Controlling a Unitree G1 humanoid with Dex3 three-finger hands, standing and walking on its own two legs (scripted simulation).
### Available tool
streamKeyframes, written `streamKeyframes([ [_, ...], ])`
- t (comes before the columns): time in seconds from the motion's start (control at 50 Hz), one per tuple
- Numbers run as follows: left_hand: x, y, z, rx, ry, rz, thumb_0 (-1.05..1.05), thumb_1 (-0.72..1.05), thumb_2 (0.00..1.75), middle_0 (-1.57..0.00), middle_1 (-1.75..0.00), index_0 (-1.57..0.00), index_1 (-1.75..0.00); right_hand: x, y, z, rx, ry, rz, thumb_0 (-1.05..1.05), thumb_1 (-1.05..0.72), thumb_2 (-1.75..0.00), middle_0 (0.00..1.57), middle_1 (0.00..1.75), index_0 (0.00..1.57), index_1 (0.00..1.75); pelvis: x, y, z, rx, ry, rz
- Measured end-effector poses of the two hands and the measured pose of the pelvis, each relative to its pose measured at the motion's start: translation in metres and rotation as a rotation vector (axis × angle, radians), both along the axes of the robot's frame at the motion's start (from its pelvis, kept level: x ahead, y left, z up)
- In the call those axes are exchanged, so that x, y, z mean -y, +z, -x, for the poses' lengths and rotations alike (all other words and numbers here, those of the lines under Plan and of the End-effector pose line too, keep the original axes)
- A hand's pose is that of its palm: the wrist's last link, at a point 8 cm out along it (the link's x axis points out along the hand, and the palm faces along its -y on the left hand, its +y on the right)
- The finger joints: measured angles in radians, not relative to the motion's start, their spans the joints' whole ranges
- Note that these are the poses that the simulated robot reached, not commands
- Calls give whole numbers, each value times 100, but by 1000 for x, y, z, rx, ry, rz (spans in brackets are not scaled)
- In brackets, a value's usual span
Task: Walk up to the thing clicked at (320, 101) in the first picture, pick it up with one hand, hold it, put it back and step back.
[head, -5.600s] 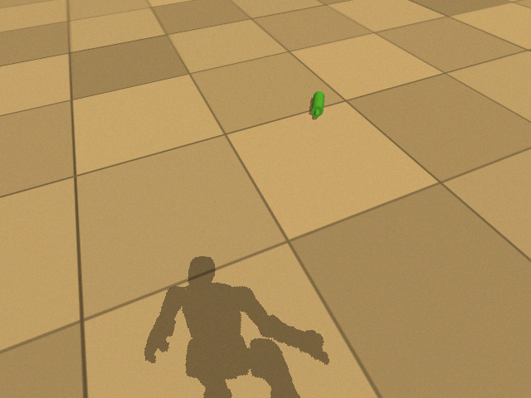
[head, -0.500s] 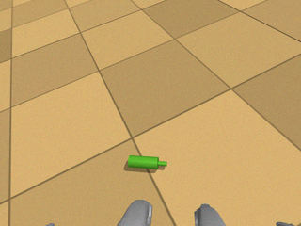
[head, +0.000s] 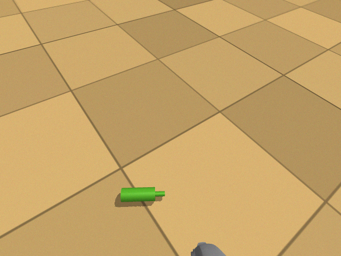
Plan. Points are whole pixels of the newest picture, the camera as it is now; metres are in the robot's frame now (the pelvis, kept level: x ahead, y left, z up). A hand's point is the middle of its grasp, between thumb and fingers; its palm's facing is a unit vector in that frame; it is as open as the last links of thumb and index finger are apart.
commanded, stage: walk up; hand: left
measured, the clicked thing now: (143, 194) +0.55 +0.13 -0.72
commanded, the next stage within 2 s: stand in 1.56 s
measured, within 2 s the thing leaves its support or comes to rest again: neither
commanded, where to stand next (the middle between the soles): +0.13 -0.06 m, yaw +2 degrees
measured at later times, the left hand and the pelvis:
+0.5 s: hand (86, 247) +0.18 +0.23 -0.15, palm faces +0.00 -0.93 -0.37, open 7.4 cm; pelvis +0.05 -0.04 -0.01, yaw +0 degrees
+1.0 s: hand out of the picture +0.15 +0.22 -0.14, palm faces +0.04 -0.94 -0.34, open 7.4 cm; pelvis +0.06 -0.04 +0.01, yaw +3 degrees
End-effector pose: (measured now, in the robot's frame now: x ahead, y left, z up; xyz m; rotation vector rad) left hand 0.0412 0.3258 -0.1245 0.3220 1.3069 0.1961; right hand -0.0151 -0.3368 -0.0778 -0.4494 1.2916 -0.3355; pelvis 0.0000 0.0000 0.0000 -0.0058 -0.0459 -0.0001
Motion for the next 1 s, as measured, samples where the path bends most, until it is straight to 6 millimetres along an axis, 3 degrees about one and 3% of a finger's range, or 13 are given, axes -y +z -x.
streamKeyframes([
  [0.08,24,2,-49,57,-62,14,1,90,90,-21,-30,-20,-30,19,-3,0,-27,-15,2,1,-90,-90,20,30,20,30,13,-2,-10,-6,-20,-2],
  [0.16,51,4,-98,166,-109,1,1,90,90,-21,-30,-20,-30,37,-24,-13,-43,-27,-25,1,-90,-90,20,30,20,30,31,-12,-20,0,-18,12],
  [0.22,65,14,-118,229,-119,2,1,90,89,-21,-30,-20,-30,36,-32,-37,-11,-29,-57,1,-90,-90,20,30,20,30,38,-10,-27,9,-22,-8],
  [0.3,72,27,-129,252,-119,-12,1,90,89,-21,-30,-20,-30,29,-36,-74,61,14,-102,1,-90,-90,20,30,20,30,40,-4,-39,1,-19,-11],
  [0.48,57,13,-135,218,-45,-31,1,90,89,-21,-30,-20,-30,10,-49,-123,99,63,-139,0,-90,-90,20,30,20,30,37,-14,-54,1,-6,-19],
  [0.72,67,14,-92,77,17,-27,1,90,89,-21,-30,-20,-30,16,-39,-182,122,118,-163,1,-90,-90,20,30,20,30,47,0,-59,-16,26,-14],
  [0.86,67,17,-92,93,42,-16,1,90,89,-21,-30,-20,-30,14,-31,-194,129,129,-159,0,-90,-90,20,30,20,30,47,5,-58,-8,37,-10],
  [1.0,64,21,-100,123,45,3,1,90,89,-21,-30,-20,-30,6,-25,-188,111,129,-165,0,-90,-90,20,30,20,30,42,11,-57,-7,44,-1],
])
